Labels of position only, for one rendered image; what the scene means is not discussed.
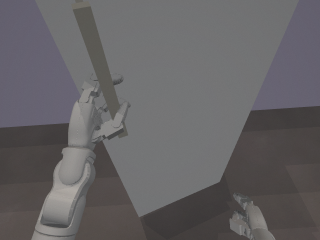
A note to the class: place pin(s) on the robot right forearm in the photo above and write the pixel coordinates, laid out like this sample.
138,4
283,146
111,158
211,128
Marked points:
260,234

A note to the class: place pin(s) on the left robot hand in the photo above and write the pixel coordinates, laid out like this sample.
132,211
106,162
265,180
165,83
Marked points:
86,115

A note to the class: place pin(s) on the robot left forearm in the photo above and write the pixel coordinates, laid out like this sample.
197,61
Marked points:
63,207

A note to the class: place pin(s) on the right robot hand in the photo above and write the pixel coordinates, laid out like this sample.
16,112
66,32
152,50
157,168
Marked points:
242,223

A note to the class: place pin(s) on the handle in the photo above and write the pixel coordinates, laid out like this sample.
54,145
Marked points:
87,25

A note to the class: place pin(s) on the fridge door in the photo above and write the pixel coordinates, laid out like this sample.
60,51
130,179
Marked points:
192,70

